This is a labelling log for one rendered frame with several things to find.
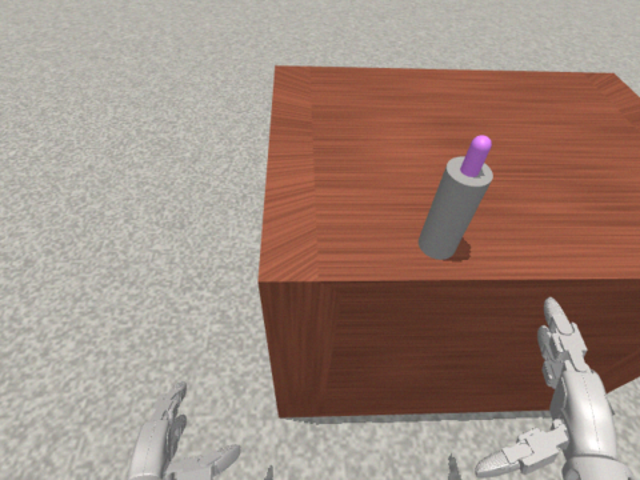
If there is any bottle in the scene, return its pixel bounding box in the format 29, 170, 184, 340
418, 135, 493, 260

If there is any right robot arm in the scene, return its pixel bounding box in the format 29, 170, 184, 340
562, 454, 634, 480

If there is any right robot hand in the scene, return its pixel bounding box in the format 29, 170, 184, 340
475, 297, 618, 478

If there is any left robot hand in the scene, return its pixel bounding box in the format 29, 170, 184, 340
127, 381, 241, 480

